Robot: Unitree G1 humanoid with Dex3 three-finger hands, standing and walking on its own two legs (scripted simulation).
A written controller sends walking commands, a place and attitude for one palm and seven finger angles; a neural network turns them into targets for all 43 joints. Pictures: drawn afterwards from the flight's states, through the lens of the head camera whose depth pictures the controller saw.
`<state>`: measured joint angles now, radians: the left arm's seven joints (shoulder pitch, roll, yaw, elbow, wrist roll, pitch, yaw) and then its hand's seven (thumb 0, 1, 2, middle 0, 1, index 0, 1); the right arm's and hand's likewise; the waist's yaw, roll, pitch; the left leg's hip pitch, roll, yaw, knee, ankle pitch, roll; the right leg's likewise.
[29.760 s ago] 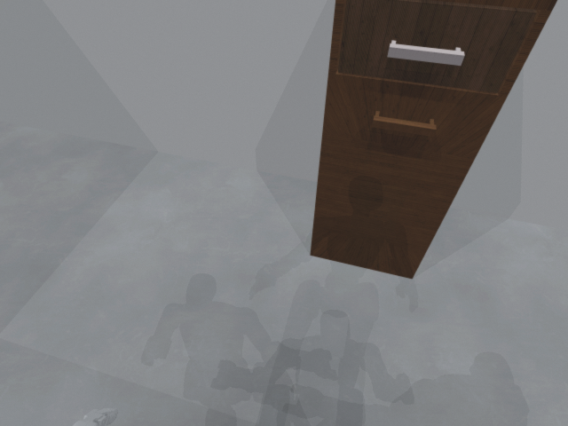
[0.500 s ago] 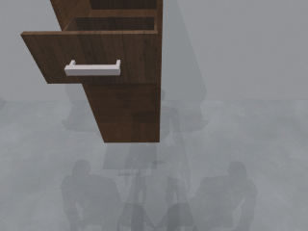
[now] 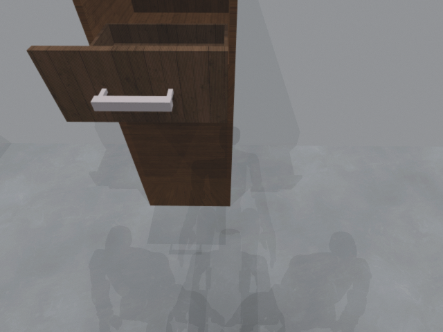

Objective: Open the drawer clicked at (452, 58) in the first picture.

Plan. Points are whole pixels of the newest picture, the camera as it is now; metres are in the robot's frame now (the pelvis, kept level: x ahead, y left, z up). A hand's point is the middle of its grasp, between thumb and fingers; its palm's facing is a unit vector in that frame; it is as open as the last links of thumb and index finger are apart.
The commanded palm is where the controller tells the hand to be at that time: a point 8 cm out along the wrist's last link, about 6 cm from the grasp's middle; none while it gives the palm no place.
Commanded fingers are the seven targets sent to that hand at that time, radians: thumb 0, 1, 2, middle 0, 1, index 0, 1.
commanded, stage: look to check the result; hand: left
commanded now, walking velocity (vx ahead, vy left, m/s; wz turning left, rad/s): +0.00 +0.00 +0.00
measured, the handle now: (135, 98) +0.53 +0.21 +0.14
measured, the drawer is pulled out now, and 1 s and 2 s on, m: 0.29 0.29 0.29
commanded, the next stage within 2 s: stand and wait in 0.06 s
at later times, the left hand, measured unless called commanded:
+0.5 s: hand out of the picture -0.01 +0.18 -0.18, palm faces +0.02 -0.98 -0.21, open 7.4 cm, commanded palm none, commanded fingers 0.00 0.90 0.90 -0.20 -0.30 -0.20 -0.30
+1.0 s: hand out of the picture +0.00 +0.18 -0.18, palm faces +0.01 -0.98 -0.21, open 7.4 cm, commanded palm none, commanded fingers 0.00 0.90 0.90 -0.20 -0.30 -0.20 -0.30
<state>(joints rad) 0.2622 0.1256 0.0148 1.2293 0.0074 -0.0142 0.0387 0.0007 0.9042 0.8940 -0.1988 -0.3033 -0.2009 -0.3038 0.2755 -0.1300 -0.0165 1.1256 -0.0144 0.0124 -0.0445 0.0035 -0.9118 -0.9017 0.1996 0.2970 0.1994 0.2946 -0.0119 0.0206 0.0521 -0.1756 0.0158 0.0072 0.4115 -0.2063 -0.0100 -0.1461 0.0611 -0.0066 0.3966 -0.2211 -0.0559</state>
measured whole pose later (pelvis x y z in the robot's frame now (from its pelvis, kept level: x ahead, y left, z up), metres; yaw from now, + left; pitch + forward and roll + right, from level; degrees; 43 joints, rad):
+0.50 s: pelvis +0.01 +0.00 +0.00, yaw +0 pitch -1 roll +0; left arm 0.24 0.15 0.02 1.21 0.01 -0.01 0.04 0.00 0.90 0.89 -0.20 -0.30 -0.20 -0.30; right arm 0.27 -0.14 -0.01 1.14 -0.01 0.01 -0.04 0.00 -0.91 -0.90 0.20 0.30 0.20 0.29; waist -0.01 0.02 0.07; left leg -0.16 0.01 0.01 0.39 -0.21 -0.01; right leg -0.14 0.06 0.00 0.38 -0.22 -0.05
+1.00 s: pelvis +0.01 +0.00 +0.00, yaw +0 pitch -2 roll +0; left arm 0.24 0.16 0.01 1.20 0.01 -0.02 0.03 0.00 0.90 0.89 -0.20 -0.30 -0.20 -0.30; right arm 0.25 -0.16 -0.02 1.13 -0.01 0.01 -0.04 0.00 -0.91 -0.90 0.20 0.30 0.20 0.29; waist -0.01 0.01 0.06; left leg -0.15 0.02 0.01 0.39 -0.21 -0.01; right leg -0.13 0.06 0.00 0.37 -0.22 -0.05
